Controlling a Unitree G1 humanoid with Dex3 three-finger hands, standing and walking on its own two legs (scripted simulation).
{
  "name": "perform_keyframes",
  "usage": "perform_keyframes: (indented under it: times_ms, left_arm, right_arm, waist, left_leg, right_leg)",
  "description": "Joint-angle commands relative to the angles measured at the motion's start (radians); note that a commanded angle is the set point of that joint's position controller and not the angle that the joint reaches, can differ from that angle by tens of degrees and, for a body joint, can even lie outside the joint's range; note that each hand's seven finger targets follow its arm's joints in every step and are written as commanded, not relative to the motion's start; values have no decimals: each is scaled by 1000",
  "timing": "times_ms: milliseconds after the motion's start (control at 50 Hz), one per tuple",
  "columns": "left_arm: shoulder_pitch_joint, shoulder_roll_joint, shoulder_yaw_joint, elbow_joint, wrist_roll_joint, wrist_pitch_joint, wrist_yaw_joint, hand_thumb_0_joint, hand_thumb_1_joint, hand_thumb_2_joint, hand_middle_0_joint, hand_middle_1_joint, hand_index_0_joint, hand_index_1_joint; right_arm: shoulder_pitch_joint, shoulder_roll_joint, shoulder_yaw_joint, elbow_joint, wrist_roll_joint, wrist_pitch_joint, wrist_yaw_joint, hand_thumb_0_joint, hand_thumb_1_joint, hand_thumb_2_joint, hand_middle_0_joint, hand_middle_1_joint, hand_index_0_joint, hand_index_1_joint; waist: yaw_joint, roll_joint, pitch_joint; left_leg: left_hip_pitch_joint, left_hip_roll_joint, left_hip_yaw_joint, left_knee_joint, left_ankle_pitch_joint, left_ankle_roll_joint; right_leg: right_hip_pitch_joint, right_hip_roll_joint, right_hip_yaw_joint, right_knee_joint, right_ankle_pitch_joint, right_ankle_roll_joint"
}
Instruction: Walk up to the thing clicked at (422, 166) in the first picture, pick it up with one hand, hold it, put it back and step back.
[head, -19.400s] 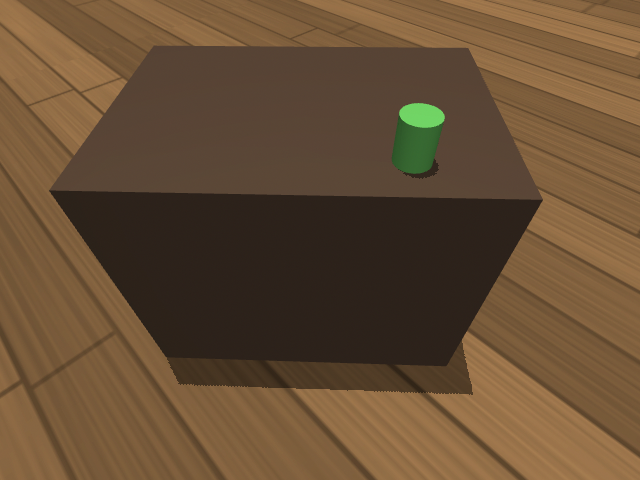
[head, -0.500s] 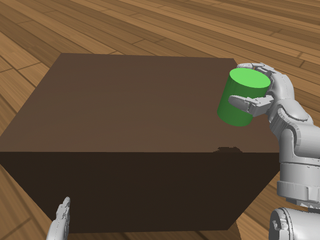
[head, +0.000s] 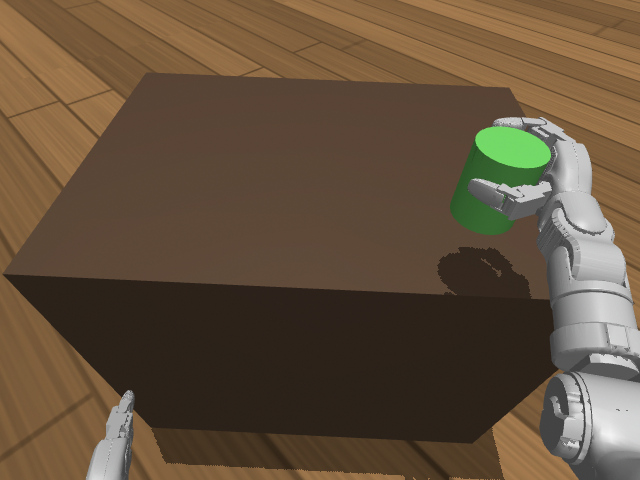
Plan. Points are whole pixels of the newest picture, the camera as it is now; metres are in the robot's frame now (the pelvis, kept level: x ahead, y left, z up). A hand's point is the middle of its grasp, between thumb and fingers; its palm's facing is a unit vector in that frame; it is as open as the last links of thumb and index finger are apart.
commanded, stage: crouch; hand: right
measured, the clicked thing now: (495, 182) +0.44 -0.18 +0.16
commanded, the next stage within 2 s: lower in 0.40 s
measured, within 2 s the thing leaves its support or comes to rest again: rests again in 1.60 s
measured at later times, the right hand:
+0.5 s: hand (499, 169) +0.47 -0.20 +0.16, palm faces +0.18 +0.98 +0.01, open 11.4 cm
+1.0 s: hand (484, 194) +0.48 -0.20 +0.10, palm faces +0.17 +0.99 +0.02, open 11.4 cm
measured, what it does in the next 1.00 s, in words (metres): stands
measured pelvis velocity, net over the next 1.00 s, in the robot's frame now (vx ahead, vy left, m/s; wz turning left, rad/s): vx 0.01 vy -0.01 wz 0.01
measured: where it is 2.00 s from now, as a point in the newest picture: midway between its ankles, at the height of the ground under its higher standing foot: outside the picture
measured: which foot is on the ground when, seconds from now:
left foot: down 0.00-1.00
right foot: down 0.00-1.00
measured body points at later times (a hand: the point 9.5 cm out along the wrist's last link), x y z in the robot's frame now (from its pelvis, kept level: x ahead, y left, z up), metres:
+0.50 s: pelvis +0.01 +0.00 +0.00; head +0.04 +0.00 +0.45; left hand +0.16 +0.27 -0.07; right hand +0.46 -0.25 +0.16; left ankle +0.04 +0.14 -0.72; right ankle +0.00 -0.15 -0.72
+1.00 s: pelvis +0.01 -0.01 -0.01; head +0.07 -0.01 +0.43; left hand +0.15 +0.27 -0.07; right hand +0.47 -0.25 +0.10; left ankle +0.04 +0.14 -0.72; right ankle +0.00 -0.15 -0.72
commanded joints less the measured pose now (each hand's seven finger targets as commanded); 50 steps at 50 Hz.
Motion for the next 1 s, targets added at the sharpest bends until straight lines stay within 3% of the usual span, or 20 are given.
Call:
perform_keyframes:
  times_ms: [0, 60, 140, 220, 260, 280, 300, 320, 360, 400, 440, 540, 600, 620, 740, 780, 840, 880, 940, 980]
  left_arm:
    - [-89, 131, 47, -183, -7, -49, 12, 0, -528, 50, -45, -48, -48, -44]
    - [-81, 73, 0, -147, -7, -36, 2, 0, -530, 48, -45, -48, -48, -43]
    - [-63, 165, 77, -188, -3, -25, 9, 0, -529, 43, -47, -46, -50, -42]
    - [-53, 97, 19, -209, -10, -9, 5, 0, -527, 45, -47, -48, -51, -43]
    - [-73, 138, 52, -233, -9, -6, 14, 0, -534, 51, -47, -48, -49, -45]
    - [-49, 121, 40, -195, -7, 4, 12, 0, -533, 52, -46, -48, -48, -45]
    - [-44, 144, 56, -227, -8, 6, 14, 0, -531, 50, -46, -48, -49, -45]
    - [-70, 110, 19, -247, -8, 6, 10, 0, -533, 52, -47, -48, -48, -46]
    - [-34, 125, 35, -221, -9, 18, 12, 0, -538, 54, -46, -46, -46, -46]
    - [-36, 104, 21, -210, -8, 30, 3, 0, -527, 44, -47, -48, -51, -44]
    - [-79, 140, 49, -264, -9, 31, 6, 0, -530, 46, -47, -46, -49, -43]
    - [-36, 106, 17, -271, -13, 52, -4, 0, -542, 56, -46, -44, -43, -47]
    - [-13, 146, 61, -268, -9, 62, -2, 0, -547, 58, -46, -43, -42, -47]
    - [19, 135, 44, -250, -7, 66, -6, 0, -550, 58, -46, -41, -40, -46]
    - [-5, 149, 65, -305, -7, 71, -2, 0, -543, 59, -47, -46, -43, -49]
    - [-40, 137, 34, -353, -4, 68, 0, 0, -555, 67, -45, -43, -38, -50]
    - [30, 90, 9, -257, 0, 81, -5, 0, -551, 67, -45, -44, -38, -50]
    - [-53, 150, 46, -341, 4, 73, 4, 0, -550, 65, -45, -44, -39, -49]
    - [18, 117, 17, -281, 6, 85, 0, 0, -546, 62, -45, -46, -41, -49]
    - [-32, 128, 20, -344, 6, 81, 0, 0, -555, 65, -45, -41, -38, -48]
  right_arm:
    - [-494, -267, -50, -184, 4, -134, 3, 0, -63, -1289, 1259, 1425, 1309, 1425]
    - [-502, -252, -36, -150, -3, -163, 10, 0, -56, -1274, 1246, 1409, 1295, 1409]
    - [-522, -286, -44, -135, -5, -199, 12, 0, -68, -1268, 1237, 1398, 1285, 1398]
    - [-559, -265, -29, -141, 3, -239, 22, 0, -45, -1248, 1215, 1376, 1264, 1376]
    - [-575, -307, -50, -135, 1, -250, 20, 0, -65, -1276, 1237, 1403, 1287, 1403]
    - [-544, -287, -38, -90, -1, -252, 20, 0, -64, -1275, 1240, 1404, 1290, 1405]
    - [-544, -277, -38, -87, 1, -257, 20, 0, -62, -1268, 1233, 1396, 1283, 1397]
    - [-567, -267, -25, -91, -1, -266, 21, 0, -66, -1267, 1233, 1394, 1282, 1395]
    - [-532, -306, -58, -48, -4, -265, 19, 0, -74, -1268, 1234, 1395, 1283, 1395]
    - [-523, -264, -38, -23, -3, -271, 24, 0, -75, -1265, 1230, 1391, 1279, 1391]
    - [-554, -306, -59, -57, -8, -282, 21, 0, -40, -1273, 1227, 1400, 1279, 1400]
    - [-509, -285, -60, 21, -5, -302, 32, 0, -23, -1257, 1199, 1380, 1255, 1380]
    - [-499, -282, -69, 56, -7, -318, 35, 0, -32, -1258, 1203, 1381, 1258, 1382]
    - [-478, -254, -54, 84, -8, -322, 41, 0, -36, -1254, 1200, 1377, 1254, 1377]
    - [-561, -283, -54, -14, -14, -385, 42, 0, -74, -1272, 1223, 1393, 1274, 1394]
    - [-571, -306, -70, -21, -18, -400, 37, 0, -77, -1295, 1243, 1419, 1296, 1419]
    - [-543, -275, -57, 46, -17, -418, 41, 0, -83, -1297, 1250, 1423, 1302, 1424]
    - [-593, -331, -79, -3, -24, -437, 35, 0, -84, -1322, 1266, 1448, 1321, 1448]
    - [-503, -284, -71, 131, -26, -435, 33, 0, -77, -1332, 1270, 1459, 1327, 1459]
    - [-543, -321, -91, 93, -28, -456, 31, 0, -56, -1336, 1271, 1465, 1329, 1465]
  waist:
    - [-8, 24, -335]
    - [-3, 21, -271]
    - [23, 17, -339]
    - [18, 7, -363]
    - [19, 18, -402]
    - [19, 3, -344]
    - [28, 24, -378]
    - [16, 20, -372]
    - [10, 17, -356]
    - [13, -3, -338]
    - [10, -7, -400]
    - [15, 26, -351]
    - [36, 52, -351]
    - [42, 35, -340]
    - [47, -4, -430]
    - [35, -9, -466]
    - [43, -51, -410]
    - [43, -50, -503]
    - [46, -29, -400]
    - [45, -29, -433]
  left_leg:
    - [162, -36, 62, -69, 200, 22]
    - [122, -29, 51, -79, 152, 17]
    - [116, -36, 55, -68, 163, 21]
    - [130, -35, 56, -49, 232, 19]
    - [135, -34, 55, -42, 234, 18]
    - [113, -34, 57, -46, 204, 20]
    - [117, -36, 56, -45, 211, 20]
    - [134, -35, 57, -45, 220, 19]
    - [117, -37, 60, -38, 226, 20]
    - [103, -37, 57, -35, 230, 23]
    - [121, -36, 57, -29, 248, 24]
    - [107, -39, 58, -20, 257, 24]
    - [96, -36, 48, -9, 268, 20]
    - [65, -40, 52, -3, 266, 24]
    - [49, -40, 47, 24, 271, 26]
    - [67, -39, 48, 34, 271, 29]
    - [18, -40, 44, 46, 262, 33]
    - [39, -40, 42, 55, 272, 32]
    - [6, -43, 48, 51, 219, 31]
    - [26, -40, 42, 55, 216, 31]
  right_leg:
    - [66, 28, -41, -77, 224, -37]
    - [25, 35, -48, -80, 157, -46]
    - [63, 29, -42, -76, 165, -43]
    - [66, 29, -42, -50, 239, -41]
    - [72, 29, -43, -51, 236, -43]
    - [51, 30, -43, -51, 206, -42]
    - [65, 28, -38, -52, 216, -41]
    - [44, 31, -42, -49, 224, -42]
    - [29, 29, -42, -43, 237, -41]
    - [25, 28, -42, -41, 244, -38]
    - [51, 26, -41, -34, 270, -36]
    - [6, 25, -42, -22, 280, -38]
    - [-17, 29, -48, -12, 261, -45]
    - [-7, 23, -43, -8, 281, -40]
    - [31, 18, -38, 23, 300, -37]
    - [22, 19, -35, 31, 305, -34]
    - [-18, 19, -36, 48, 310, -32]
    - [11, 16, -35, 58, 321, -30]
    - [-62, 18, -35, 59, 257, -34]
    - [-75, 19, -36, 57, 239, -37]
